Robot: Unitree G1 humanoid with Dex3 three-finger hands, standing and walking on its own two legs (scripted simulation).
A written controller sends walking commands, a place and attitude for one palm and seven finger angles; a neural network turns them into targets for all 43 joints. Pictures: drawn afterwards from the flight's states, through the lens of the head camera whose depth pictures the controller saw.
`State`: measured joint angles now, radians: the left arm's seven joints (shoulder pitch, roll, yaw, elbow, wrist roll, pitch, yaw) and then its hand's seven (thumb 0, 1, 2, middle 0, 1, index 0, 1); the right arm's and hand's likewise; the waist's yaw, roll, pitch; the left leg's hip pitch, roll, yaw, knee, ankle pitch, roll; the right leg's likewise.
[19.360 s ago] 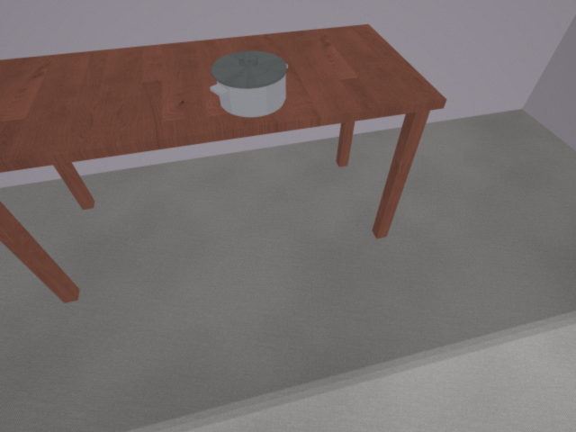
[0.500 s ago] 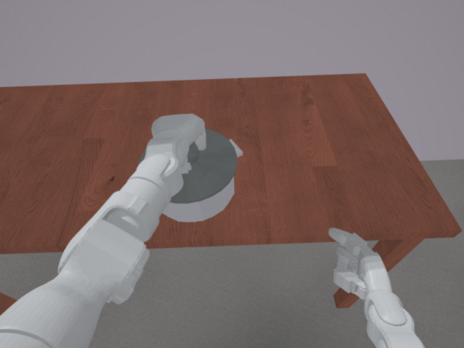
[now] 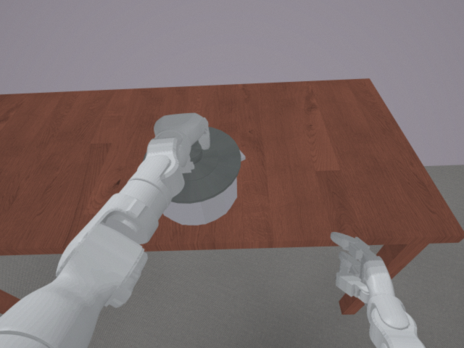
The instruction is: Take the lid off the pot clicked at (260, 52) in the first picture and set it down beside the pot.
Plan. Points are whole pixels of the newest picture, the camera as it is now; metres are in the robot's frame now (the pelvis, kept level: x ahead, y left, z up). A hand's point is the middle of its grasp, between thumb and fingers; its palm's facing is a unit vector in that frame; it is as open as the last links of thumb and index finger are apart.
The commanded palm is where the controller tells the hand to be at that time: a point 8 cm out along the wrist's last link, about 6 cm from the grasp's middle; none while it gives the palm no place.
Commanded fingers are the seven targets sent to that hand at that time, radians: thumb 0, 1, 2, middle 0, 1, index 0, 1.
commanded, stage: lift the lid straight up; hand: left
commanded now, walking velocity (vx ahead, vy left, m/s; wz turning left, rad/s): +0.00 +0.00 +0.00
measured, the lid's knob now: (189, 152) +0.48 +0.07 +0.07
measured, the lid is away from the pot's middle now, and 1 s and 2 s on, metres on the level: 0.01 0.01 0.02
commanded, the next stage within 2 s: move the lid sideways beside the pot in 1.62 s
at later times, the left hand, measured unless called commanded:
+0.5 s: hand (184, 139) +0.45 +0.07 +0.14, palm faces -0.27 -0.05 -0.96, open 7.9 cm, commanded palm +0.45 +0.07 +0.20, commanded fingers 0.00 0.60 1.03 -0.80 -1.00 -0.83 -1.02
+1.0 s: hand (181, 121) +0.45 +0.06 +0.17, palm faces -0.24 -0.03 -0.97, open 7.9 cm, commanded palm +0.45 +0.07 +0.24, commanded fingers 0.00 0.60 1.03 -0.80 -1.00 -0.83 -1.02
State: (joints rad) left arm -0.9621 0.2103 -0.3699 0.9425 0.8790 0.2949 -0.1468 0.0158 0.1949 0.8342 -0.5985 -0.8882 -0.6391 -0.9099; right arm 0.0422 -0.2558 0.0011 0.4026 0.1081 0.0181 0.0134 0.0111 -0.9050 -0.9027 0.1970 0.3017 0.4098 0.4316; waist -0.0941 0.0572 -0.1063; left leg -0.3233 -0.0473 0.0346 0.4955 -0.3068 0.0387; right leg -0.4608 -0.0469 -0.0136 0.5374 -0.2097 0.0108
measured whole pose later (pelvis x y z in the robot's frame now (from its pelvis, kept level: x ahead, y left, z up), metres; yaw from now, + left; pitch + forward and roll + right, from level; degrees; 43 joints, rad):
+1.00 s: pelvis -0.01 +0.00 +0.00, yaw +1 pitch +5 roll +2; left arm -1.12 0.25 -0.37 0.91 0.87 0.34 -0.29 0.01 0.18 0.84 -0.62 -0.89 -0.65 -0.92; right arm 0.03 -0.27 0.03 0.44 0.10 0.00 0.00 0.01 -0.91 -0.90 0.20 0.30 0.34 0.39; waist -0.08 0.06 -0.08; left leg -0.26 -0.06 0.03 0.44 -0.27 0.04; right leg -0.41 -0.06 -0.02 0.52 -0.19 0.01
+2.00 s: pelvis -0.01 +0.00 +0.01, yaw +1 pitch +5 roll +2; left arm -1.20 0.32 -0.31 0.92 0.91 0.34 -0.38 0.01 0.17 0.84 -0.62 -0.89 -0.65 -0.93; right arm 0.03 -0.27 0.04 0.43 0.10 0.00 -0.01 0.01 -0.90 -0.90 0.20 0.30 0.33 0.38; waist -0.09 0.07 -0.07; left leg -0.25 -0.06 0.03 0.41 -0.26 0.04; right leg -0.40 -0.06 -0.02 0.49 -0.18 0.01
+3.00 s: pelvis +0.00 +0.02 +0.01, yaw +2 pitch +6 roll +0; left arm -1.11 0.56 -0.23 0.85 0.93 0.18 -0.48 0.01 0.18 0.83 -0.62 -0.89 -0.65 -0.93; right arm 0.09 -0.30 0.01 0.38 0.10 0.02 -0.01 0.01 -0.90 -0.90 0.20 0.30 0.31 0.38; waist -0.09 0.04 -0.06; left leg -0.26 -0.07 0.00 0.43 -0.28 0.06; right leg -0.37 -0.07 -0.04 0.43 -0.17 0.03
